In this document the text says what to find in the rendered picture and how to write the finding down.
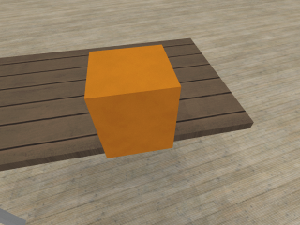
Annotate carton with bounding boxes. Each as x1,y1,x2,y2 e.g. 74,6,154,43
84,44,181,158

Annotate table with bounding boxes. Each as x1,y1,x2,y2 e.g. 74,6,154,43
0,38,254,225

